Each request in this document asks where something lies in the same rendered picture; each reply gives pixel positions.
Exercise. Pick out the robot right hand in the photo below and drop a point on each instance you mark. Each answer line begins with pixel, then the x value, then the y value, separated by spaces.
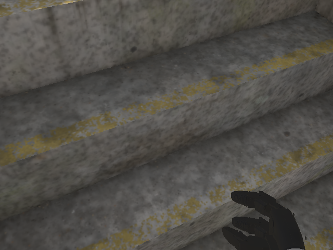
pixel 280 233

